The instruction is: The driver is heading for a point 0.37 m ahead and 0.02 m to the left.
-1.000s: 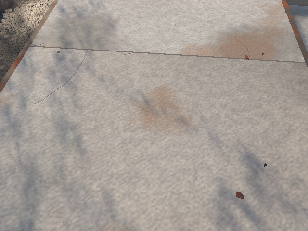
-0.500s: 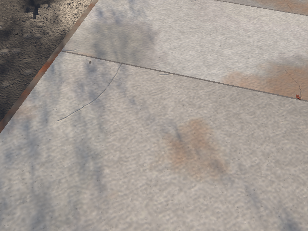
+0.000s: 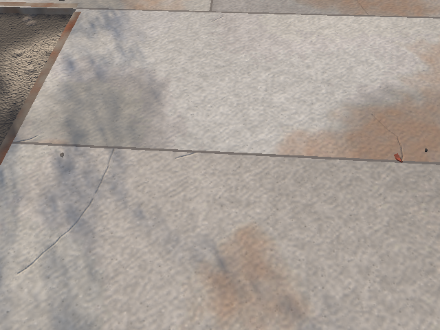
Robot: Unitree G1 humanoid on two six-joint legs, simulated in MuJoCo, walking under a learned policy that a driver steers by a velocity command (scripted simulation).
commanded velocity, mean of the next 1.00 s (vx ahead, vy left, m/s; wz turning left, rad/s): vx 0.22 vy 0.00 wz -0.16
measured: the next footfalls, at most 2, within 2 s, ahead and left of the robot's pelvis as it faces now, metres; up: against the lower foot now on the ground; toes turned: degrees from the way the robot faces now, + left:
left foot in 0.22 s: +0.31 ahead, +0.14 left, +0.00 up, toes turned -8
right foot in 0.60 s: +0.34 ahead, -0.11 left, +0.00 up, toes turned -6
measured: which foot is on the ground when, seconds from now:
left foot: up 0.00-0.20, down 0.22-1.00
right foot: down 0.00-0.24, up 0.26-0.58, down 0.60-1.00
